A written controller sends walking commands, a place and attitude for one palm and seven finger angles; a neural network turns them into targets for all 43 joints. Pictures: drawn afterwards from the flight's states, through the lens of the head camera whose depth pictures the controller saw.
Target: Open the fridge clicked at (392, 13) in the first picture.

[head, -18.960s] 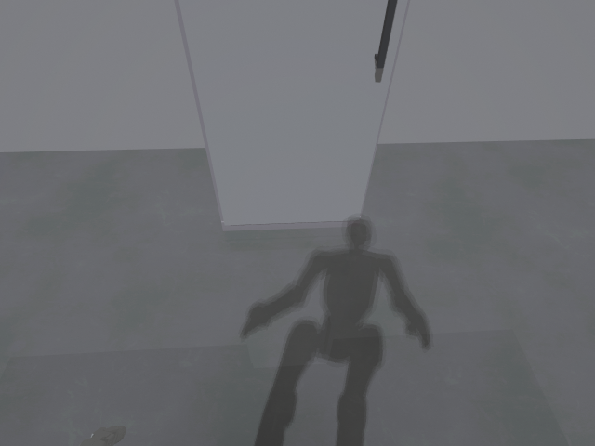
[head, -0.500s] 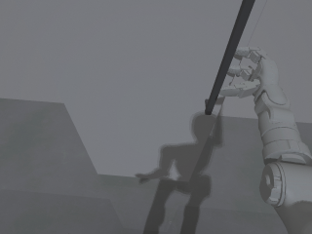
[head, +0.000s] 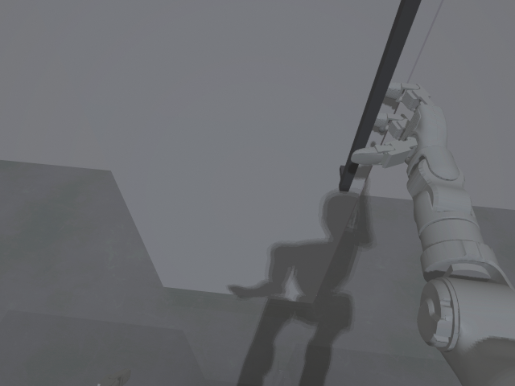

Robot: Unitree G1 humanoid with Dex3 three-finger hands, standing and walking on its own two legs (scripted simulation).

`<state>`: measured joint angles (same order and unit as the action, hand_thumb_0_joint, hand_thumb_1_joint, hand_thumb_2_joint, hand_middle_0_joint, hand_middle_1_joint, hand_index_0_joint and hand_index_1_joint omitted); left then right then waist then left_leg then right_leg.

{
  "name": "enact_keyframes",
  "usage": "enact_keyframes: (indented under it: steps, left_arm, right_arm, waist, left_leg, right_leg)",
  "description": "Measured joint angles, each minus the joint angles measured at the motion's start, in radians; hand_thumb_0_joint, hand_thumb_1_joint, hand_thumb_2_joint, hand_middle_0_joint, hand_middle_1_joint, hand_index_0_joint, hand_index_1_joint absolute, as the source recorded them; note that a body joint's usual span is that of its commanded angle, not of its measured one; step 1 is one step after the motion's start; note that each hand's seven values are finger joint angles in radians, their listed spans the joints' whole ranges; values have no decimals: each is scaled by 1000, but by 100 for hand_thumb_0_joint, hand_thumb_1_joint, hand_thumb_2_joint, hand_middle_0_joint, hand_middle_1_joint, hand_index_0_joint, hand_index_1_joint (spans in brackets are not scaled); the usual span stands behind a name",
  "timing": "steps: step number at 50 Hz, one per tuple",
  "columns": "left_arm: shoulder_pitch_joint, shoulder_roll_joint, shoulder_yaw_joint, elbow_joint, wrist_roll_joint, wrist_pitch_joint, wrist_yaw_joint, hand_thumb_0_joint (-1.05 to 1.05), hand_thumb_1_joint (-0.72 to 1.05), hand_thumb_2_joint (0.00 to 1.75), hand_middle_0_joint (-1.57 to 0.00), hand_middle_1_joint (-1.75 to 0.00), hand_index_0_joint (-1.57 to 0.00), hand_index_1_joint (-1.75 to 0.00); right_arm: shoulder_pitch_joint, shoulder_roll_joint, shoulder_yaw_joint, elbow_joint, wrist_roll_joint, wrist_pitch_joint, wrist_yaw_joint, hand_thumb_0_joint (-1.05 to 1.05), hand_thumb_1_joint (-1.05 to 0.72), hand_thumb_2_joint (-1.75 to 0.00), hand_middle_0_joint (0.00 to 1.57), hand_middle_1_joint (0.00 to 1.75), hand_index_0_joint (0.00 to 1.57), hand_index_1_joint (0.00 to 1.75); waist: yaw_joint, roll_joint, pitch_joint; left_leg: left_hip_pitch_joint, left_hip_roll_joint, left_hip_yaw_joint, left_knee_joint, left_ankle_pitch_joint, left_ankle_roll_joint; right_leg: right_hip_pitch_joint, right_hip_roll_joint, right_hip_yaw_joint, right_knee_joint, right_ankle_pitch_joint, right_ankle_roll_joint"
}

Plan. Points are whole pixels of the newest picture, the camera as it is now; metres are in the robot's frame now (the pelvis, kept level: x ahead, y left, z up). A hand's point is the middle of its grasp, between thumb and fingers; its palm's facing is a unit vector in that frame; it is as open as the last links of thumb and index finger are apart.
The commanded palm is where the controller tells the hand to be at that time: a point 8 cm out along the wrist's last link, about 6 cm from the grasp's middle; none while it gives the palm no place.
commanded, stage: slide the fingers in behind the handle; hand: right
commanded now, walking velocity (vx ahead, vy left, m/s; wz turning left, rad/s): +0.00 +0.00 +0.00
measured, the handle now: (375, 85) +0.51 -0.10 +0.23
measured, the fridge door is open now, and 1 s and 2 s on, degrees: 0 0 0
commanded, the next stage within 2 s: grip the handle and tug to test in 1.32 s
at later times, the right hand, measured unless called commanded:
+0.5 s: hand (366, 126) +0.46 -0.10 +0.20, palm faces -0.02 +1.00 +0.03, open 14.0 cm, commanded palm +0.43 -0.15 +0.19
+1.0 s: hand (356, 128) +0.45 -0.08 +0.20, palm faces +0.00 +1.00 +0.01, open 14.1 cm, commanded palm +0.43 -0.13 +0.19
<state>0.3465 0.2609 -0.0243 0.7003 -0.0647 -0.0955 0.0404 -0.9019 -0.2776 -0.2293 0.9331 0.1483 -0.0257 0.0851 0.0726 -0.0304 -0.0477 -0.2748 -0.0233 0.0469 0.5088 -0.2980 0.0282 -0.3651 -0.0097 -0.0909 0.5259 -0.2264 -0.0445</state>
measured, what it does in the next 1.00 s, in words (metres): stands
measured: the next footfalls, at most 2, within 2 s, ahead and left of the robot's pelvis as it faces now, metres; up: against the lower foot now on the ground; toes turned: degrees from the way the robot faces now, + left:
none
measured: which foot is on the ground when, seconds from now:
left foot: down 0.00-1.00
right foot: down 0.00-1.00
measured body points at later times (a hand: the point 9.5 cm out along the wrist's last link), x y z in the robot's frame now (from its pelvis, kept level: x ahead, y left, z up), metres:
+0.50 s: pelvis +0.00 +0.00 +0.00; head +0.01 +0.01 +0.45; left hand +0.10 +0.26 -0.11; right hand +0.45 -0.15 +0.20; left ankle -0.02 +0.10 -0.73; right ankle +0.03 -0.09 -0.73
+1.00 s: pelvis +0.00 +0.02 +0.00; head +0.00 +0.03 +0.45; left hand +0.10 +0.26 -0.11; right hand +0.45 -0.13 +0.20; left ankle -0.02 +0.10 -0.73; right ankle +0.03 -0.09 -0.73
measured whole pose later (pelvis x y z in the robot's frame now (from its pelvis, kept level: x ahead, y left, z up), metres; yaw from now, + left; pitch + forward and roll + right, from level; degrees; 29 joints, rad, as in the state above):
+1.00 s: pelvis +0.00 +0.02 +0.00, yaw -1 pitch +2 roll +0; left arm 0.29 0.25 -0.02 0.71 -0.06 -0.05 0.05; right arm -0.89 -0.18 -0.14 0.85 0.15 0.05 -0.01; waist 0.05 -0.04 -0.03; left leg -0.21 -0.03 0.07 0.47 -0.28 0.05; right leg -0.31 -0.01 -0.06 0.47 -0.20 -0.02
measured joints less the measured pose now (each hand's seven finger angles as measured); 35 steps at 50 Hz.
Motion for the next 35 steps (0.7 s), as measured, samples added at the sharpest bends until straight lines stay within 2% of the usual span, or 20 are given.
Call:
enact_keyframes:
  steps: [5,14,21,29,35]
  left_arm:
    - [-9,-6,2,-11,0,4,0,1,91,90,-20,-30,-20,-30]
    - [-30,-6,1,-4,-3,23,5,1,91,90,-20,-30,-20,-30]
    - [-43,-9,5,-4,1,23,2,1,91,90,-20,-30,-20,-30]
    - [-41,-15,1,-12,5,39,1,1,91,90,-20,-30,-20,-30]
    - [-28,-11,6,-3,1,47,-1,1,91,90,-20,-30,-20,-30]
  right_arm:
    - [30,7,2,-55,-3,13,-14,-2,50,-30,31,120,30,120]
    - [33,39,45,-92,13,72,-26,-2,50,-30,30,120,30,120]
    - [32,66,73,-117,8,66,-53,-2,50,-30,30,120,30,120]
    - [44,69,49,-118,-5,74,-70,-2,50,-30,30,120,30,120]
    - [76,83,70,-166,7,78,-66,-2,50,-30,30,120,30,120]
  waist:
    - [-6,-1,-1]
    - [-23,-1,2]
    - [-26,-2,4]
    - [-17,-3,2]
    - [-28,-9,2]
  left_leg:
    - [14,-1,-5,-9,1,0]
    - [37,3,7,-20,0,-1]
    - [41,4,8,-23,0,2]
    - [50,-3,2,-33,5,8]
    - [67,-5,4,-41,7,12]
  right_leg:
    - [15,-1,-5,-7,-2,0]
    - [31,5,8,-15,0,0]
    - [38,7,9,-24,5,4]
    - [52,1,4,-38,10,9]
    - [68,-1,7,-47,13,13]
